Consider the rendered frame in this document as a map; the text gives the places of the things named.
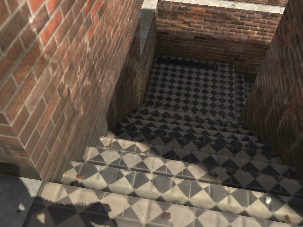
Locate stairs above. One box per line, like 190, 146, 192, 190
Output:
235, 72, 254, 118
60, 104, 303, 226

